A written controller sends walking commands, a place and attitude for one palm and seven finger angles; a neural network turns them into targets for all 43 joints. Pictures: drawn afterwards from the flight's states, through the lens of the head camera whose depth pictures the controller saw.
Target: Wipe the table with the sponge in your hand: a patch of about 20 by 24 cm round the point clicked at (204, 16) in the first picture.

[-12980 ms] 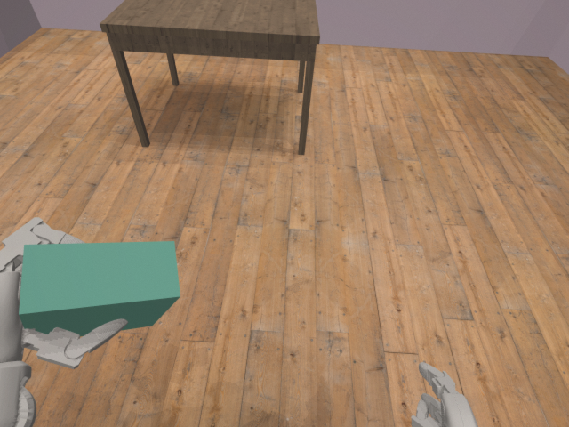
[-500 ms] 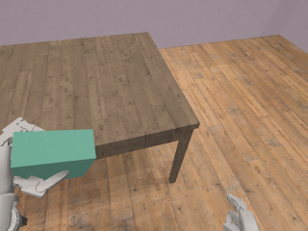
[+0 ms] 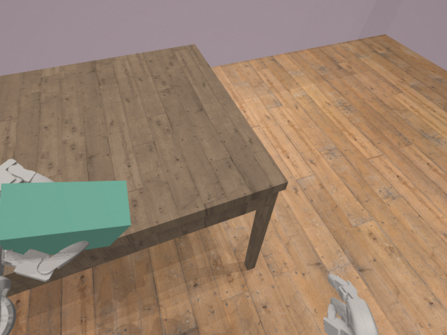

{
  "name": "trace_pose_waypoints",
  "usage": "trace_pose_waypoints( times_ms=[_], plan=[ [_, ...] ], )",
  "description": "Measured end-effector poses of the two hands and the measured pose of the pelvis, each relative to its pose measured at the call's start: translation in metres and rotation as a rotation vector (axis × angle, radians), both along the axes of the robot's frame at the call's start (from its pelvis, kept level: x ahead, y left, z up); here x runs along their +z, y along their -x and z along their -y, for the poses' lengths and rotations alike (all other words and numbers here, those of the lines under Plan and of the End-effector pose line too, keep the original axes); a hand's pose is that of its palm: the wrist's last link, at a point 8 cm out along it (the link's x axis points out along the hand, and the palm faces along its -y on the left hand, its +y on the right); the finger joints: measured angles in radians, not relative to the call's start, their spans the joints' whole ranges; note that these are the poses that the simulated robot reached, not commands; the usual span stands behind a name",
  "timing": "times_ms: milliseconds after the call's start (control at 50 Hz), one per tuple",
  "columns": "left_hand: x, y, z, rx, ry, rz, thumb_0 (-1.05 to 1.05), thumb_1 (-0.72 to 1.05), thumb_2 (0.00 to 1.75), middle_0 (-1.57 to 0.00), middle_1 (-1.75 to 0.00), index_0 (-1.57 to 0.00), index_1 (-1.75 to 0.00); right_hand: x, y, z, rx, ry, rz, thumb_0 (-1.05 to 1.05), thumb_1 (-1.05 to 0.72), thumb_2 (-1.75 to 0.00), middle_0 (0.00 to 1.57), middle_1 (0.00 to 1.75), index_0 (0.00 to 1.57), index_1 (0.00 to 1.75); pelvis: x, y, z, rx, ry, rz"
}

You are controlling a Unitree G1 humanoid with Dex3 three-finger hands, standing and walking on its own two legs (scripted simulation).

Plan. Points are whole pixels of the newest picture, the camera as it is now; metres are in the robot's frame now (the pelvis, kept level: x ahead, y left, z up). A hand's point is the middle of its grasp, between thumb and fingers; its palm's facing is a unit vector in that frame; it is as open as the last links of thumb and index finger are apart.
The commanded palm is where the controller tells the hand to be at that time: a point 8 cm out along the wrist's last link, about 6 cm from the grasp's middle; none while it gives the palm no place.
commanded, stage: shuffle to correct the standing spot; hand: left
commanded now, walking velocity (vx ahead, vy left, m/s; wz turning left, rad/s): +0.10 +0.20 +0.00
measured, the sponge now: (85, 219) +0.24 +0.21 +0.14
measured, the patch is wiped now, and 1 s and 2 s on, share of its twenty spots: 0.00 0.00 0.00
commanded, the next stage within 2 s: come to a stop and stand still in 0.44 s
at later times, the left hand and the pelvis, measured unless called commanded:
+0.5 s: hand (8, 157) +0.31 +0.34 +0.18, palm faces +0.37 -0.81 -0.46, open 10.2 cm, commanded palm +0.24 +0.39 +0.19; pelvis +0.08 +0.11 -0.02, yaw +1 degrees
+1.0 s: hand out of the picture +0.31 +0.41 +0.21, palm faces +0.29 -0.85 -0.44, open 10.2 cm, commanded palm +0.26 +0.47 +0.19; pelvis +0.10 +0.19 +0.01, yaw +0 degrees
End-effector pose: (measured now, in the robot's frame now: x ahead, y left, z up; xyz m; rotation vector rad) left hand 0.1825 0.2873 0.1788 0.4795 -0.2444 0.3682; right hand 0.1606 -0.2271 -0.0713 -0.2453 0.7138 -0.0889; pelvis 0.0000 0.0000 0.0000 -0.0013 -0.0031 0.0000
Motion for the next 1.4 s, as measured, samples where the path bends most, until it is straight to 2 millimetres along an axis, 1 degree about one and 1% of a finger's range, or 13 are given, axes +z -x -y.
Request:
trace_pose_waypoints(
  times_ms=[120,280,380,500,560,640,760,860,940,1020,1140,1220,1400],
  plan=[
    [0.013,-0.022,0.004,-0.084,-0.031,0.047,-0.01,-0.5,1.0,-0.73,-1.36,-0.74,-1.35,-0.014,-0.02,-0.01,0.007,-0.028,-0.067,0.02,-0.9,-0.9,0.2,0.3,0.21,0.3,-0.003,-0.024,-0.013,0.03,0.025,-0.003],
    [0.007,-0.046,-0.054,-0.012,-0.077,-0.008,-0.01,-0.5,1.0,-0.73,-1.36,-0.74,-1.35,-0.014,-0.055,-0.031,-0.04,0.019,-0.093,0.02,-0.9,-0.9,0.2,0.3,0.2,0.3,-0.003,-0.062,-0.058,0.01,-0.02,0.032],
    [-0.001,-0.077,-0.084,-0.027,-0.074,0.021,-0.01,-0.5,1.0,-0.73,-1.36,-0.74,-1.35,-0.019,-0.088,-0.068,-0.076,-0.002,0.003,0.02,-0.91,-0.9,0.2,0.3,0.2,0.3,-0.017,-0.074,-0.088,-0.006,-0.04,0.059],
    [0.014,-0.09,-0.09,-0.064,-0.096,0.054,-0.01,-0.5,1.0,-0.73,-1.36,-0.74,-1.35,-0.019,-0.116,-0.123,0.015,-0.102,0.07,0.01,-0.91,-0.9,0.2,0.3,0.2,0.3,-0.018,-0.083,-0.105,0.021,-0.014,0.051],
    [0.029,-0.088,-0.097,-0.109,-0.085,0.069,-0.01,-0.5,1.0,-0.73,-1.36,-0.74,-1.35,-0.016,-0.121,-0.143,0.03,-0.114,0.033,0.01,-0.91,-0.9,0.2,0.3,0.2,0.3,-0.008,-0.093,-0.126,0.027,-0.008,0.035],
    [0.038,-0.087,-0.135,-0.082,-0.125,0.066,-0.01,-0.5,1.0,-0.73,-1.36,-0.74,-1.35,-0.008,-0.123,-0.165,0.016,-0.086,-0.009,0.01,-0.9,-0.9,0.2,0.3,0.21,0.3,0.0,-0.104,-0.153,0.01,-0.018,0.016],
    [0.0,-0.104,-0.193,0.028,-0.01,-0.001,-0.01,-0.5,1.0,-0.73,-1.36,-0.74,-1.35,-0.004,-0.12,-0.192,-0.013,-0.046,-0.027,0.01,-0.91,-0.9,0.2,0.3,0.2,0.3,0.0,-0.103,-0.179,-0.012,-0.01,0.036],
    [-0.006,-0.107,-0.182,-0.024,0.118,-0.001,-0.01,-0.5,1.0,-0.73,-1.36,-0.74,-1.35,0.016,-0.116,-0.212,0.056,-0.035,-0.008,0.02,-0.9,-0.9,0.2,0.3,0.2,0.3,0.011,-0.1,-0.183,-0.002,0.006,0.03],
    [0.026,-0.098,-0.16,-0.158,0.018,0.084,-0.01,-0.5,1.0,-0.74,-1.36,-0.74,-1.35,0.021,-0.12,-0.217,0.073,-0.044,0.048,0.02,-0.9,-0.9,0.2,0.3,0.21,0.3,0.009,-0.098,-0.184,0.003,0.013,0.021],
    [0.049,-0.09,-0.166,-0.157,-0.097,0.076,-0.01,-0.5,1.0,-0.74,-1.36,-0.74,-1.35,0.02,-0.119,-0.215,0.034,-0.07,0.06,0.01,-0.9,-0.9,0.2,0.3,0.21,0.3,0.013,-0.097,-0.186,-0.003,0.03,0.013],
    [0.022,-0.081,-0.195,0.021,0.001,-0.066,-0.01,-0.5,1.0,-0.74,-1.36,-0.74,-1.35,0.016,-0.106,-0.198,-0.034,-0.07,0.062,0.01,-0.9,-0.9,0.2,0.3,0.21,0.3,0.016,-0.097,-0.188,-0.016,0.021,0.014],
    [-0.009,-0.078,-0.192,0.077,0.133,-0.125,-0.01,-0.5,1.0,-0.74,-1.36,-0.74,-1.35,0.015,-0.095,-0.184,-0.038,-0.02,0.033,0.01,-0.9,-0.9,0.2,0.3,0.21,0.3,0.017,-0.095,-0.187,-0.008,0.021,0.023],
    [0.044,-0.106,-0.206,-0.021,-0.076,0.204,-0.01,-0.5,1.0,-0.74,-1.36,-0.74,-1.35,0.021,-0.075,-0.173,0.043,0.054,-0.001,0.02,-0.9,-0.9,0.2,0.3,0.21,0.3,0.008,-0.08,-0.178,-0.019,0.021,-0.005]
  ],
)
